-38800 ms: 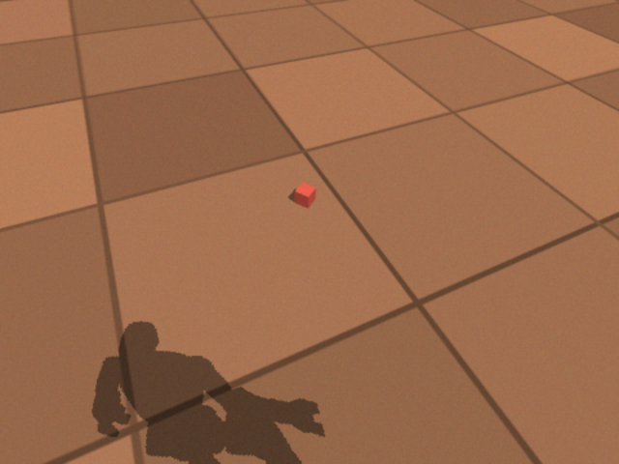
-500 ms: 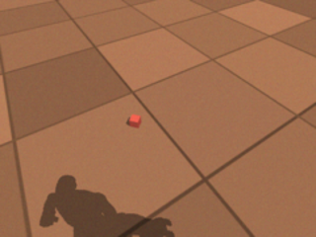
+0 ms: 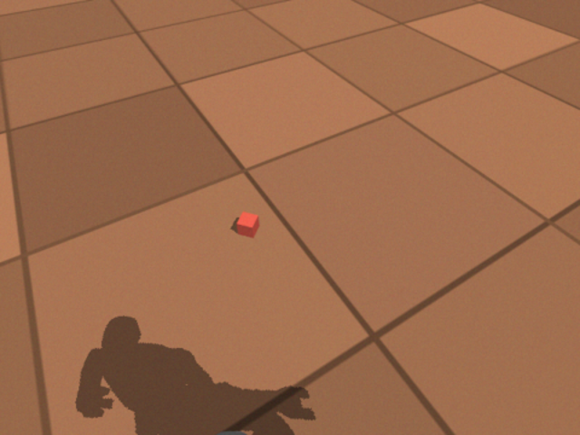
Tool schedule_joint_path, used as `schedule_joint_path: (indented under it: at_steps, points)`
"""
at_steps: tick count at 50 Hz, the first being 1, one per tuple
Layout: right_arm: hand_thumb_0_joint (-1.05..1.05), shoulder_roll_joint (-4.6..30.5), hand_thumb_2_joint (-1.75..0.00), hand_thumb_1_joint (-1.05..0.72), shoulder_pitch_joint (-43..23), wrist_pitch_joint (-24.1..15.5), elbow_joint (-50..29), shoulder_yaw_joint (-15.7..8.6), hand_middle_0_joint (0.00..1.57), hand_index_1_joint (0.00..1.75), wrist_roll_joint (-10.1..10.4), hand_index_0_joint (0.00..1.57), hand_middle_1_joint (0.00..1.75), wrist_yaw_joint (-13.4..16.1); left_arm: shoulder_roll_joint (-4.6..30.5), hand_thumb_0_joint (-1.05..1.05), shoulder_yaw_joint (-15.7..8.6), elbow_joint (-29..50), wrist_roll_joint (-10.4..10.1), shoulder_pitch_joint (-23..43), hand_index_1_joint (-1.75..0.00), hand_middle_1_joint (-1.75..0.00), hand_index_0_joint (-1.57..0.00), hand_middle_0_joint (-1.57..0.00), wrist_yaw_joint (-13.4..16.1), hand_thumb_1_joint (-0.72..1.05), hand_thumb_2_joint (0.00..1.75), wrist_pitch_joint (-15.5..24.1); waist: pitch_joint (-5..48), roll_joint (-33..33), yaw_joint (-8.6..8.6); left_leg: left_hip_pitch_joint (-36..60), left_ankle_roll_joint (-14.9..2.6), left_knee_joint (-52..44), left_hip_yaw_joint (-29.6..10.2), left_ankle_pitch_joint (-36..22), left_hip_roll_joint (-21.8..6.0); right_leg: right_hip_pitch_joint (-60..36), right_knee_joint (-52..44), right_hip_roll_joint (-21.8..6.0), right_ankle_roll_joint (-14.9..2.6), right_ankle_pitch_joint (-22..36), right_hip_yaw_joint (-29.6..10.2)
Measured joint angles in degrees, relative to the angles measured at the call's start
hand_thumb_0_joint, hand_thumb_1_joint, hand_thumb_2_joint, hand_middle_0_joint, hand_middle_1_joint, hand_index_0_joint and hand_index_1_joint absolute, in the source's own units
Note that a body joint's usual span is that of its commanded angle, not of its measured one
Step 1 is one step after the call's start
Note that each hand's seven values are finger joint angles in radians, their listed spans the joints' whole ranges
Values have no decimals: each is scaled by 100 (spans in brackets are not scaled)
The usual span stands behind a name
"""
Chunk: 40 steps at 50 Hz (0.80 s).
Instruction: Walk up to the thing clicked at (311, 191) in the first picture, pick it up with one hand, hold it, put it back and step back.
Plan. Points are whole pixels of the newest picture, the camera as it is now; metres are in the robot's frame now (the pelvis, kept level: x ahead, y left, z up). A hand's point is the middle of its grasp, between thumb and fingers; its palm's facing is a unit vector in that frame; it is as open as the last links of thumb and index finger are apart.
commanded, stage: step back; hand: left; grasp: from above
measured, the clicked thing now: (248, 224) +1.05 +0.20 -0.73
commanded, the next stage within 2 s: stand in 0.36 s
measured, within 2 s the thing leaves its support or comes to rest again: neither
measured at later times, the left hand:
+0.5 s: hand out of the picture +0.13 +0.28 -0.14, palm faces -0.04 -0.94 -0.34, open 7.3 cm
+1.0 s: hand out of the picture +0.09 +0.27 -0.14, palm faces -0.08 -0.94 -0.33, open 7.3 cm
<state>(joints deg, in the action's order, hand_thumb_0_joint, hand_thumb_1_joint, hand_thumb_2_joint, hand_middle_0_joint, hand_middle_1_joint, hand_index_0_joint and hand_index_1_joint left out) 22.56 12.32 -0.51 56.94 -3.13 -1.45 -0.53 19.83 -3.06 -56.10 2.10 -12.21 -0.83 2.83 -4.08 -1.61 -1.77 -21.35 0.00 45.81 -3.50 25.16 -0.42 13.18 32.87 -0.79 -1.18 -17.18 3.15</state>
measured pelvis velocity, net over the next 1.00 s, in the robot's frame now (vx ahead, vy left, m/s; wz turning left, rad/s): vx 0.01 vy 0.02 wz -0.04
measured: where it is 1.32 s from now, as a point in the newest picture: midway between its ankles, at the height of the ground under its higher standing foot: outside the picture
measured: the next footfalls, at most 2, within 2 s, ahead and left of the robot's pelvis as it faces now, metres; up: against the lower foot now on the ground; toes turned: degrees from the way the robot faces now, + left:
left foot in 0.08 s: +0.10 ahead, +0.15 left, +0.00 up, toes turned +1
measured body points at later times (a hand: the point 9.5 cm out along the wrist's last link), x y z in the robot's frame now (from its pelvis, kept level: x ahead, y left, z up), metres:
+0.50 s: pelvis +0.03 +0.02 +0.01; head +0.04 +0.03 +0.46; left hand +0.13 +0.32 -0.12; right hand +0.14 -0.27 -0.11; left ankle +0.06 +0.15 -0.73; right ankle +0.01 -0.11 -0.73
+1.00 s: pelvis +0.01 +0.02 +0.02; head +0.02 +0.03 +0.47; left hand +0.10 +0.32 -0.12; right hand +0.07 -0.28 -0.12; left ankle +0.06 +0.15 -0.73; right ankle +0.01 -0.11 -0.73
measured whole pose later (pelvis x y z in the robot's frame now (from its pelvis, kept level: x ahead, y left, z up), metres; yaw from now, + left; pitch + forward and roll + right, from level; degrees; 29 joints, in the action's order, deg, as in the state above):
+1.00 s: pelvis +0.01 +0.02 +0.02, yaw -2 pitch -3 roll +0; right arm 19.6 6.5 -0.6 66.7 -0.7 -0.6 -1.2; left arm 20.6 0.2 -65.6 0.9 -6.8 -0.8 0.9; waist -2.8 0.4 0.6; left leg -9.7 0.6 18.7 2.1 6.4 -1.6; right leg 5.7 19.2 -1.6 1.4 -10.9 0.7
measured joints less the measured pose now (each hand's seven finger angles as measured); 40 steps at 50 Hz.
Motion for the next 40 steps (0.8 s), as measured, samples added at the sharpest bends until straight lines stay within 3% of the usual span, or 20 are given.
schedule_joint_path:
  at_steps: [5,10,19,27,40]
  points:
    - [1,-75,-90,-91,-239,-45,100,-14,20,30,-23,20,30,39,103,0,83,-39,-104,135,-30,-30,-21,-21,55,90,89,-132,-152,149,23,371,62,-1203,307,-1285,-43,67,453,-179,144,-338,-39]
    - [1,-283,-90,-91,-582,1,216,126,20,30,13,20,30,18,188,0,115,-207,-160,307,-30,-30,-21,-20,103,90,89,-233,-114,208,0,367,78,-1044,413,-1004,-164,-19,270,-68,184,-279,-149]
    - [1,-426,-90,-91,-1096,0,457,246,20,30,80,20,30,-9,170,0,170,-519,-156,609,-30,-30,-21,-20,89,91,89,-145,-35,186,61,654,71,-1558,500,-1201,-209,-336,-404,-17,214,48,-221]
    - [1,-361,-90,-91,-1077,-77,673,271,20,30,108,20,30,-41,63,0,306,-756,-158,770,-30,-30,-20,-20,35,91,89,-142,34,188,121,1088,48,-2303,552,-1563,-118,-722,-1067,-95,268,372,-245]
    - [1,-295,-90,-91,-763,-40,920,237,20,30,90,20,30,-46,56,0,312,-931,-127,719,-30,-30,-21,-20,16,91,89,-162,115,211,219,1254,55,-2711,563,-1833,-106,-841,-1384,-98,267,599,-248]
